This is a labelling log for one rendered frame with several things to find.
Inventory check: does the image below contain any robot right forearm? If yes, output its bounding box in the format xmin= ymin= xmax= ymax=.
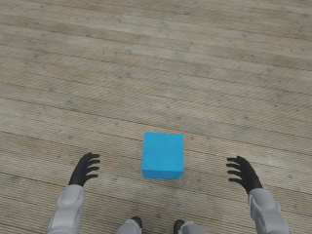
xmin=248 ymin=188 xmax=293 ymax=234

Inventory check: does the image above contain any robot left forearm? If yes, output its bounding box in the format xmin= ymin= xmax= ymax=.
xmin=44 ymin=184 xmax=85 ymax=234

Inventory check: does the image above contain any right robot shin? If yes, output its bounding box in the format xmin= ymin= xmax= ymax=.
xmin=180 ymin=221 xmax=194 ymax=228

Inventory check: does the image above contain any robot left hand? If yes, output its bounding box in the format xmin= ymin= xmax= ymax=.
xmin=68 ymin=152 xmax=100 ymax=187

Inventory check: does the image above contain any robot right hand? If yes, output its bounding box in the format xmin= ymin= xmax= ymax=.
xmin=226 ymin=156 xmax=263 ymax=195

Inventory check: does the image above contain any right robot foot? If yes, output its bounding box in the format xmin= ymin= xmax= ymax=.
xmin=174 ymin=219 xmax=184 ymax=234

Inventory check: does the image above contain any carton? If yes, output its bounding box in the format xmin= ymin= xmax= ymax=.
xmin=141 ymin=132 xmax=184 ymax=179

